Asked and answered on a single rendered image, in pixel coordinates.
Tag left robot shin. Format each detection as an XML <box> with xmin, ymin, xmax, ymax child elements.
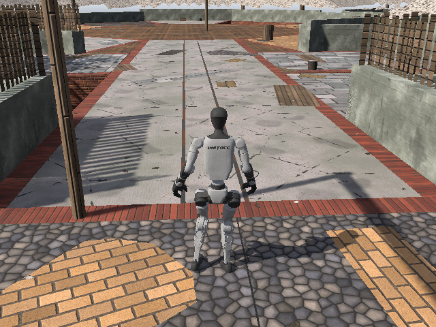
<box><xmin>193</xmin><ymin>217</ymin><xmax>206</xmax><ymax>262</ymax></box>

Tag robot left forearm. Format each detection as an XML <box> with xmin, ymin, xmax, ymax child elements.
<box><xmin>175</xmin><ymin>163</ymin><xmax>190</xmax><ymax>187</ymax></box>

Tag robot right thigh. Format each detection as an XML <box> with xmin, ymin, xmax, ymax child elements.
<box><xmin>221</xmin><ymin>190</ymin><xmax>240</xmax><ymax>234</ymax></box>

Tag robot right upper arm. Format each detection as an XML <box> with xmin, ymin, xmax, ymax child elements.
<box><xmin>233</xmin><ymin>137</ymin><xmax>251</xmax><ymax>173</ymax></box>

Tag robot left upper arm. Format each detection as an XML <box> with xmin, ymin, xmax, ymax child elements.
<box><xmin>184</xmin><ymin>137</ymin><xmax>205</xmax><ymax>174</ymax></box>

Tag robot right forearm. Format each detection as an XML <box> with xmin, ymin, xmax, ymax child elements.
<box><xmin>244</xmin><ymin>163</ymin><xmax>255</xmax><ymax>185</ymax></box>

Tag robot left hand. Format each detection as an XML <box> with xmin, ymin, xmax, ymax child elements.
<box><xmin>172</xmin><ymin>182</ymin><xmax>187</xmax><ymax>198</ymax></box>

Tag robot right hand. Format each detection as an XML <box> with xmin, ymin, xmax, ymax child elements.
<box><xmin>241</xmin><ymin>183</ymin><xmax>257</xmax><ymax>195</ymax></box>

